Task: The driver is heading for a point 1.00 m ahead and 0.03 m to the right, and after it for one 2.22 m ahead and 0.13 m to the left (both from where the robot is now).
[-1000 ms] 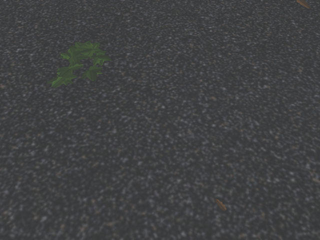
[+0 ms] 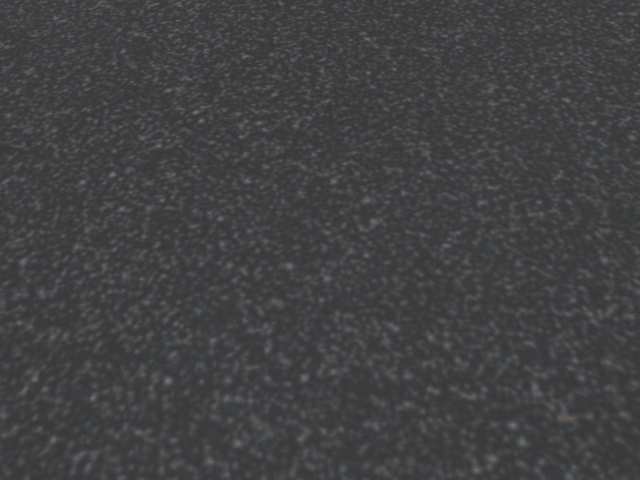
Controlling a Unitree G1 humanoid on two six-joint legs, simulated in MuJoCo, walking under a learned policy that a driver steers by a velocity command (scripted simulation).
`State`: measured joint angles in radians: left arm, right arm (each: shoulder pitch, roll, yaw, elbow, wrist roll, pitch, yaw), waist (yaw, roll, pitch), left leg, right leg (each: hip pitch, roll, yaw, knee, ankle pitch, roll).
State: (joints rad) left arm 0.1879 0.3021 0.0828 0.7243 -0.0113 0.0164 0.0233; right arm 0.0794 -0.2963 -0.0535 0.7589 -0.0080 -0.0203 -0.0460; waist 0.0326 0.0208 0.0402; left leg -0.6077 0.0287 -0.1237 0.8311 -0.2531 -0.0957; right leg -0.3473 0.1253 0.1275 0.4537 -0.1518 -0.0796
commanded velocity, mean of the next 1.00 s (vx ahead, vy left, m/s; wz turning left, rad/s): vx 0.25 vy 0.00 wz -0.30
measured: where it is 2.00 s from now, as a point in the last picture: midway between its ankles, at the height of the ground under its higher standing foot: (427, 326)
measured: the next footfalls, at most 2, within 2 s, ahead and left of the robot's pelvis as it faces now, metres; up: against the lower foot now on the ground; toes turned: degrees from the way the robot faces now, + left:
left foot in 0.14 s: +0.13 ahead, +0.15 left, +0.00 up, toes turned -11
right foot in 0.52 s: +0.05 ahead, -0.10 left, +0.00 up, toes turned -15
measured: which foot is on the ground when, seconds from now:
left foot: up 0.00-0.12, down 0.14-0.52, up 0.54-0.96, down 0.98-1.00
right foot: down 0.00-0.14, up 0.16-0.50, down 0.52-1.00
